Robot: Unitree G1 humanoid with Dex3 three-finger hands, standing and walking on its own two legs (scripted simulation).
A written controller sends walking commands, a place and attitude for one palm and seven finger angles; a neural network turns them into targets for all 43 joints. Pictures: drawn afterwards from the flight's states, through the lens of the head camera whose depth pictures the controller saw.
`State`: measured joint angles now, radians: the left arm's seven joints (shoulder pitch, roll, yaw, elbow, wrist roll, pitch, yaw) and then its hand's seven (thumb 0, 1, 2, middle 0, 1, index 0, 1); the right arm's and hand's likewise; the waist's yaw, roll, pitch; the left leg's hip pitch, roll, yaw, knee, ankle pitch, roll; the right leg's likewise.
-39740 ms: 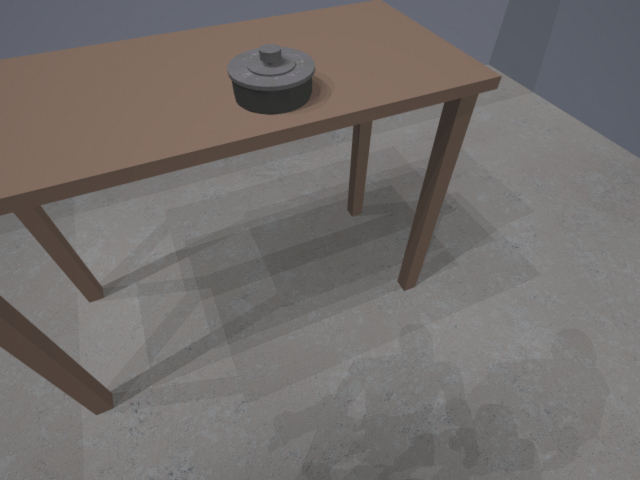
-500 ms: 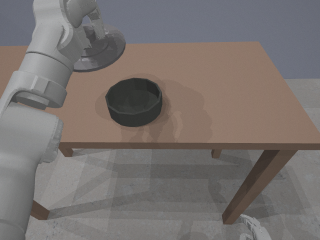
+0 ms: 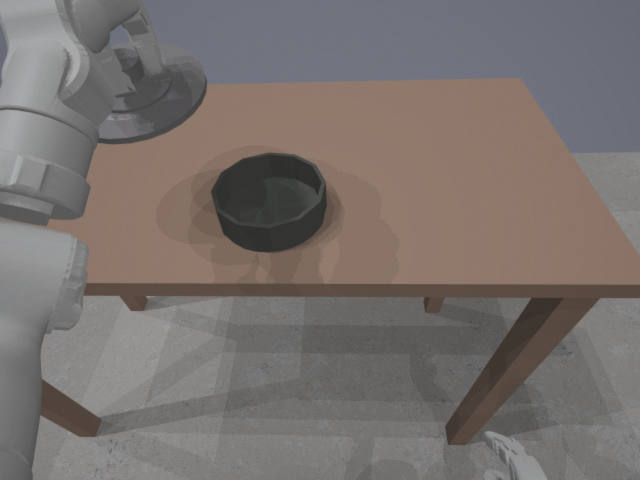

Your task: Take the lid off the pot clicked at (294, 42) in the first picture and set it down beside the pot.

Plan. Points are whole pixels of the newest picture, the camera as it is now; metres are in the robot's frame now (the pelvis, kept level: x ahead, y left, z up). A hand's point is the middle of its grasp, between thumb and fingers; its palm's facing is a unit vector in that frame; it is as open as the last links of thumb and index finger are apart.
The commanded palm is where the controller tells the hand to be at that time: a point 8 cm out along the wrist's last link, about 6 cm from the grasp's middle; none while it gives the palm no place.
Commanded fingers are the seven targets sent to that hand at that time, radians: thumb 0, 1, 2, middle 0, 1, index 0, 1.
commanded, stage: move the lid sideways beside the pot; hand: left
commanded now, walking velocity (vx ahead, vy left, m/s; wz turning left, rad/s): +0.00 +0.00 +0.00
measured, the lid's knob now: (122, 67) +0.48 +0.23 +0.29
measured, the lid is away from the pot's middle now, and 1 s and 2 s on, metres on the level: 0.14 0.24 0.23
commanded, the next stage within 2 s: lower the lid onto the table in 0.88 s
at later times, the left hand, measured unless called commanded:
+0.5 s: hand (51, 77) +0.44 +0.28 +0.30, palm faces -0.13 -0.09 -0.99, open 6.7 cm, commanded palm +0.42 +0.28 +0.37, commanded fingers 0.00 0.65 1.02 -0.89 -1.03 -0.99 -1.02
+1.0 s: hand (28, 74) +0.45 +0.30 +0.30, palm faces -0.13 -0.10 -0.99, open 6.6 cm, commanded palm +0.43 +0.30 +0.37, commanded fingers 0.00 0.65 1.02 -0.89 -1.03 -0.99 -1.02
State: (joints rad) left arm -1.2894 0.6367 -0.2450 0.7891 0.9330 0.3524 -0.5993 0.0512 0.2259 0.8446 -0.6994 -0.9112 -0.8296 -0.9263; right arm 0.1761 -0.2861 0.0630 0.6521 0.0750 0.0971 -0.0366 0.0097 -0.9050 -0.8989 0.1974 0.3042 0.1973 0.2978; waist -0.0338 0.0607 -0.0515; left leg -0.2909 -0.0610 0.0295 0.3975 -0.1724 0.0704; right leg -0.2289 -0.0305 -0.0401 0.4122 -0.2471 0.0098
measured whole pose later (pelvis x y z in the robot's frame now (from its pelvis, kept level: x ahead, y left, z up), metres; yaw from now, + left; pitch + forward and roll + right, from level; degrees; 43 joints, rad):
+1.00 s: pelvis +0.00 +0.00 +0.00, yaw +0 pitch +5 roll -1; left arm -1.30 0.84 -0.14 0.92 0.99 0.25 -0.60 0.06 0.23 0.84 -0.69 -0.91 -0.83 -0.93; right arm 0.22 -0.31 0.05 0.66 0.09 0.15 -0.05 0.01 -0.91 -0.90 0.20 0.30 0.20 0.30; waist -0.06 0.06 -0.03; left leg -0.33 -0.05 0.02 0.41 -0.18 0.07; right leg -0.24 -0.02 -0.05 0.39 -0.23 0.01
